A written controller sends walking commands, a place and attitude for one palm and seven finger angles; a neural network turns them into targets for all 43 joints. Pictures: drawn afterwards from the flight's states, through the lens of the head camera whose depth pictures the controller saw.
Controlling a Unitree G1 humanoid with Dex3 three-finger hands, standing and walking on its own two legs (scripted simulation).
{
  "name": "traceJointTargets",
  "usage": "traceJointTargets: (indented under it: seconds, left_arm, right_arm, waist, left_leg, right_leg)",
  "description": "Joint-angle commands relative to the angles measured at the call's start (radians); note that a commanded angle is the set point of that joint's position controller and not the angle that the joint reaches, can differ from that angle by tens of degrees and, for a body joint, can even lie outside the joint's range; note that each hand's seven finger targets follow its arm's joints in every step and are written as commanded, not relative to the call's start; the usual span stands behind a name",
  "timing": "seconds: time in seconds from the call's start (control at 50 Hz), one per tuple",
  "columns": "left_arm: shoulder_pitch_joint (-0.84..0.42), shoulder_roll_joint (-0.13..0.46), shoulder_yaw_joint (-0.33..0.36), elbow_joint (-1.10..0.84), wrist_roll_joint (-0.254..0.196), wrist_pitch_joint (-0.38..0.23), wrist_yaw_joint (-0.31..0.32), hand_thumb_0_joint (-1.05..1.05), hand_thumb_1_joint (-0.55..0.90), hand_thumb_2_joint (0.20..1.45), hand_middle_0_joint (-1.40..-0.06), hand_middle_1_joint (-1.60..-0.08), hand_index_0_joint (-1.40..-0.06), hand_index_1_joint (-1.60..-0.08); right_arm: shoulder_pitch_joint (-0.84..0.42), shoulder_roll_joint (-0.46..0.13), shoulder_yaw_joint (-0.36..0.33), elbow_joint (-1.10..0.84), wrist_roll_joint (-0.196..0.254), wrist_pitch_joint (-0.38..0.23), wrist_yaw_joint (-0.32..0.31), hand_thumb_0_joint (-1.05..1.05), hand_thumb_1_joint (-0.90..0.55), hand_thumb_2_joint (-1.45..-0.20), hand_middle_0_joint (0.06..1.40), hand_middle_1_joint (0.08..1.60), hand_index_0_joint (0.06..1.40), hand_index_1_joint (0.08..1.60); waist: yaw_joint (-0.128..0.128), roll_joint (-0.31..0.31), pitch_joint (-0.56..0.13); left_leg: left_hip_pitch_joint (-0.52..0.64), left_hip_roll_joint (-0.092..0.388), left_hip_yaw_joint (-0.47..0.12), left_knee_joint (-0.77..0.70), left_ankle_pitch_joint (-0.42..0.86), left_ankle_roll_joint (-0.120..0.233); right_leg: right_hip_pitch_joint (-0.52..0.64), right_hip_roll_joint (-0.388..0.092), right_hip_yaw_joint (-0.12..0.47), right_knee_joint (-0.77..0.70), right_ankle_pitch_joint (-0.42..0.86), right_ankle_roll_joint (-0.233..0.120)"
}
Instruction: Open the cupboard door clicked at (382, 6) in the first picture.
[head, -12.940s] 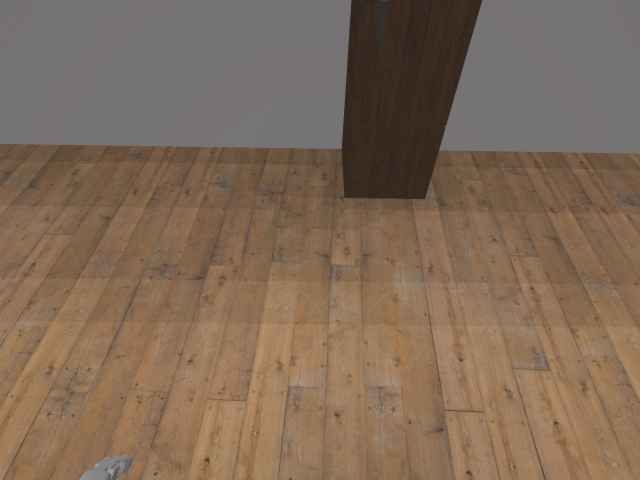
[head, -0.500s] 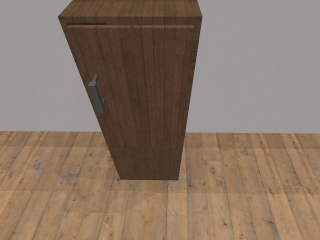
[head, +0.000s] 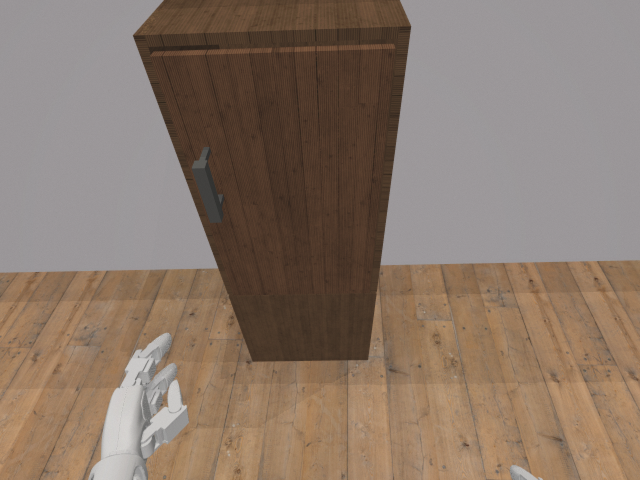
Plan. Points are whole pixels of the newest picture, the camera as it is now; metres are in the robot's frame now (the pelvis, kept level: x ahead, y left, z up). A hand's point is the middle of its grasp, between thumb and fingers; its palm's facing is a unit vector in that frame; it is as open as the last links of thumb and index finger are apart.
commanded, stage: raise the hand with hooked fingers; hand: left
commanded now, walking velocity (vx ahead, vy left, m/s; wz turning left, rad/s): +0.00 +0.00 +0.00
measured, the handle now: (211, 185) +0.57 +0.22 +0.05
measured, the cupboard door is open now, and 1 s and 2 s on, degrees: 0 0 0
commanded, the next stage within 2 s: move the hooked fingers beside the handle in 1.90 s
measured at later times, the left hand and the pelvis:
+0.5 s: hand (176, 425) +0.19 +0.18 +0.00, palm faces -0.09 -0.99 -0.09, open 10.3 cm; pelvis -0.05 +0.01 -0.07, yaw +1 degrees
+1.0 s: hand (129, 375) +0.24 +0.24 +0.03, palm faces +0.05 -1.00 -0.06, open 13.2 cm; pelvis -0.02 +0.01 -0.04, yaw +0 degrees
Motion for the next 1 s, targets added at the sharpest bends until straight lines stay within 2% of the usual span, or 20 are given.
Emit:
traceJointTargets:
  seconds: [0.0,0.02,0.04,0.06,0.1,0.16,0.22,0.24,0.3,0.36,0.4,0.44,0.5,0.54,0.62,0.7,0.74,0.84,0.94,0.98]
  left_arm:
    - [0.228,-0.047,0.035,0.027,-0.051,-0.264,-0.177,0.0,0.643,0.79,-0.218,-0.465,-0.218,-0.465]
    - [0.266,-0.033,0.062,0.011,-0.08,-0.332,-0.241,0.0,0.62,0.78,-0.22,-0.48,-0.22,-0.48]
    - [0.289,0.023,0.125,0.037,-0.098,-0.382,-0.31,0.0,0.597,0.77,-0.222,-0.495,-0.222,-0.495]
    - [0.245,0.047,0.144,0.01,-0.114,-0.422,-0.364,0.0,0.573,0.76,-0.223,-0.51,-0.223,-0.51]
    - [0.195,0.119,0.201,-0.064,-0.105,-0.406,-0.381,0.0,0.527,0.74,-0.227,-0.54,-0.227,-0.54]
    - [-0.019,0.141,0.172,-0.309,-0.099,-0.353,-0.328,0.0,0.457,0.71,-0.232,-0.585,-0.232,-0.585]
    - [-0.142,0.138,0.158,-0.534,-0.09,-0.391,-0.252,0.0,0.387,0.68,-0.237,-0.63,-0.237,-0.63]
    - [-0.252,0.148,0.134,-0.634,-0.087,-0.415,-0.236,0.0,0.363,0.67,-0.238,-0.645,-0.238,-0.645]
    - [-0.241,0.106,0.046,-0.628,-0.078,-0.448,-0.255,0.0,0.293,0.64,-0.243,-0.69,-0.243,-0.69]
    - [-0.252,0.127,0.01,-0.492,-0.079,-0.375,-0.33,0.0,0.223,0.61,-0.248,-0.735,-0.248,-0.735]
    - [-0.202,0.17,0.058,-0.365,-0.085,-0.268,-0.368,0.0,0.177,0.59,-0.252,-0.765,-0.252,-0.765]
    - [-0.134,0.226,0.151,-0.249,-0.099,-0.139,-0.386,0.0,0.13,0.57,-0.255,-0.795,-0.255,-0.795]
    - [-0.101,0.246,0.258,-0.338,-0.158,-0.03,-0.353,0.0,0.06,0.54,-0.26,-0.84,-0.26,-0.84]
    - [-0.089,0.257,0.324,-0.405,-0.191,-0.037,-0.295,0.0,0.013,0.52,-0.263,-0.87,-0.263,-0.87]
    - [-0.128,0.237,0.304,-0.459,-0.155,-0.176,-0.212,0.0,-0.08,0.48,-0.27,-0.93,-0.27,-0.93]
    - [-0.219,0.212,0.212,-0.329,-0.119,-0.259,-0.282,0.0,-0.173,0.44,-0.277,-0.99,-0.277,-0.99]
    - [-0.262,0.21,0.185,-0.286,-0.14,-0.242,-0.35,0.0,-0.22,0.42,-0.28,-1.02,-0.28,-1.02]
    - [-0.289,0.385,0.358,-0.31,-0.188,-0.173,-0.416,0.0,-0.337,0.37,-0.288,-1.095,-0.288,-1.095]
    - [-0.326,0.386,0.419,-0.303,-0.216,-0.185,-0.366,0.0,-0.453,0.32,-0.297,-1.17,-0.297,-1.17]
    - [-0.34,0.346,0.384,-0.26,-0.206,-0.18,-0.368,0.0,-0.5,0.3,-0.3,-1.2,-0.3,-1.2]
  right_arm:
    - [-0.129,-0.101,-0.056,-0.269,-0.026,-0.085,0.04,0.0,-0.9,-0.9,0.2,0.3,0.2,0.3]
    - [-0.142,-0.105,-0.06,-0.302,-0.028,-0.08,0.057,0.0,-0.9,-0.9,0.2,0.3,0.2,0.3]
    - [-0.15,-0.114,-0.068,-0.333,-0.024,-0.068,0.077,0.0,-0.9,-0.9,0.2,0.3,0.2,0.3]
    - [-0.167,-0.12,-0.067,-0.37,-0.025,-0.06,0.086,0.0,-0.9,-0.9,0.2,0.3,0.2,0.3]
    - [-0.19,-0.119,-0.065,-0.446,-0.018,-0.032,0.083,0.0,-0.9,-0.9,0.2,0.3,0.2,0.3]
    - [-0.195,-0.109,-0.054,-0.538,-0.012,-0.004,0.075,0.0,-0.9,-0.9,0.2,0.3,0.2,0.3]
    - [-0.122,-0.091,-0.042,-0.532,-0.021,0.004,0.059,0.0,-0.9,-0.9,0.2,0.3,0.2,0.3]
    - [-0.111,-0.097,-0.034,-0.524,-0.028,0.006,0.051,0.0,-0.9,-0.9,0.2,0.3,0.2,0.3]
    - [-0.087,-0.107,-0.016,-0.483,-0.028,-0.011,0.031,0.0,-0.9,-0.9,0.2,0.3,0.2,0.3]
    - [-0.091,-0.13,0.005,-0.457,-0.012,-0.016,0.015,0.0,-0.9,-0.9,0.2,0.3,0.2,0.3]
    - [-0.089,-0.139,0.01,-0.457,0.003,-0.01,0.002,0.0,-0.9,-0.9,0.2,0.3,0.2,0.3]
    - [-0.106,-0.14,0.013,-0.47,0.014,0.007,-0.008,0.0,-0.9,-0.9,0.2,0.3,0.2,0.3]
    - [-0.14,-0.117,0.014,-0.517,0.02,0.03,-0.014,0.0,-0.9,-0.9,0.2,0.3,0.2,0.3]
    - [-0.147,-0.094,0.019,-0.513,0.012,0.031,-0.012,0.0,-0.9,-0.9,0.2,0.3,0.2,0.3]
    - [-0.088,-0.087,0.012,-0.466,-0.005,0.011,0.007,0.0,-0.9,-0.9,0.2,0.3,0.2,0.3]
    - [-0.06,-0.133,0.006,-0.428,-0.003,-0.008,0.012,0.0,-0.9,-0.9,0.2,0.3,0.2,0.3]
    - [-0.055,-0.148,0.005,-0.431,0.009,-0.017,0.004,0.0,-0.9,-0.9,0.2,0.3,0.2,0.3]
    - [-0.045,-0.159,0.0,-0.434,0.019,-0.028,-0.022,0.0,-0.9,-0.9,0.2,0.3,0.2,0.3]
    - [-0.05,-0.137,0.012,-0.425,0.011,-0.021,-0.013,0.0,-0.9,-0.9,0.2,0.3,0.2,0.3]
    - [-0.047,-0.136,0.013,-0.417,0.014,-0.017,-0.005,0.0,-0.9,-0.9,0.2,0.3,0.2,0.3]
  waist:
    - [0.073,-0.37,-0.001]
    - [0.095,-0.329,-0.034]
    - [0.116,-0.218,-0.065]
    - [0.112,-0.15,-0.1]
    - [0.129,-0.075,-0.17]
    - [0.1,0.051,-0.217]
    - [0.042,0.126,-0.294]
    - [-0.004,0.071,-0.301]
    - [-0.048,0.082,-0.269]
    - [-0.074,0.056,-0.201]
    - [-0.05,-0.008,-0.189]
    - [0.004,-0.03,-0.2]
    - [0.076,-0.052,-0.308]
    - [0.105,-0.042,-0.336]
    - [0.054,-0.013,-0.256]
    - [-0.017,0.001,-0.153]
    - [-0.026,-0.001,-0.149]
    - [0.032,0.043,-0.298]
    - [0.044,0.058,-0.254]
    - [0.026,0.082,-0.226]
  left_leg:
    - [-0.259,-0.02,0.007,0.106,0.104,0.007]
    - [-0.301,-0.031,0.019,0.144,0.096,-0.001]
    - [-0.316,-0.043,0.032,0.186,0.107,-0.011]
    - [-0.347,-0.05,0.044,0.227,0.107,-0.013]
    - [-0.408,-0.058,0.071,0.264,0.074,0.001]
    - [-0.406,-0.048,0.057,0.279,-0.025,0.015]
    - [-0.328,-0.02,0.01,0.316,-0.006,0.028]
    - [-0.331,-0.009,-0.017,0.334,-0.014,0.035]
    - [-0.33,0.005,-0.041,0.353,-0.053,0.037]
    - [-0.384,0.006,-0.064,0.348,-0.133,0.036]
    - [-0.43,0.0,-0.069,0.312,-0.196,0.033]
    - [-0.445,-0.01,-0.058,0.272,-0.188,0.031]
    - [-0.375,-0.021,-0.033,0.224,-0.071,0.024]
    - [-0.341,-0.015,-0.034,0.211,0.016,0.018]
    - [-0.308,0.001,-0.03,0.207,0.087,0.016]
    - [-0.34,0.001,-0.03,0.223,-0.033,0.022]
    - [-0.338,-0.004,-0.03,0.21,-0.074,0.025]
    - [-0.244,-0.008,-0.028,0.178,0.053,0.025]
    - [-0.203,-0.006,-0.027,0.162,0.179,0.016]
    - [-0.177,-0.003,-0.024,0.155,0.21,0.011]
  right_leg:
    - [-0.212,0.033,-0.038,0.07,0.049,-0.003]
    - [-0.203,0.031,-0.027,0.114,0.069,-0.011]
    - [-0.187,0.024,-0.004,0.159,0.109,-0.028]
    - [-0.194,0.016,0.001,0.203,0.132,-0.035]
    - [-0.207,0.012,0.025,0.244,0.099,-0.036]
    - [-0.285,0.023,0.048,0.254,-0.065,-0.034]
    - [-0.348,0.039,0.028,0.28,-0.032,-0.032]
    - [-0.387,0.048,0.021,0.298,-0.041,-0.027]
    - [-0.453,0.055,0.013,0.295,-0.08,-0.029]
    - [-0.467,0.061,0.005,0.277,-0.138,-0.024]
    - [-0.427,0.058,0.009,0.241,-0.2,-0.018]
    - [-0.358,0.055,0.012,0.207,-0.22,-0.018]
    - [-0.215,0.042,0.008,0.173,-0.148,-0.013]
    - [-0.16,0.048,-0.009,0.188,-0.064,-0.019]
    - [-0.227,0.054,-0.025,0.204,0.026,-0.019]
    - [-0.335,0.052,-0.015,0.184,-0.087,-0.017]
    - [-0.318,0.052,-0.002,0.159,-0.12,-0.019]
    - [-0.171,0.049,0.005,0.14,-0.001,-0.021]
    - [-0.132,0.06,-0.012,0.145,0.147,-0.025]
    - [-0.154,0.06,-0.02,0.141,0.185,-0.023]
